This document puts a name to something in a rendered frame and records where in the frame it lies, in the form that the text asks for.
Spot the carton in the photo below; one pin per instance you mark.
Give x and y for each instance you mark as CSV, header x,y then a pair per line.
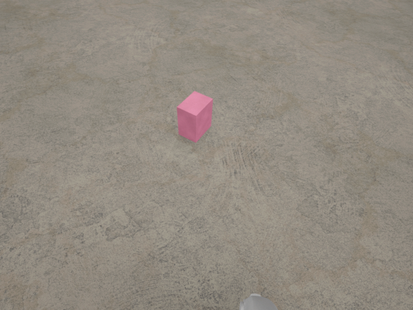
x,y
194,116

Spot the robot right thigh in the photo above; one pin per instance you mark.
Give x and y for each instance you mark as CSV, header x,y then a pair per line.
x,y
257,303

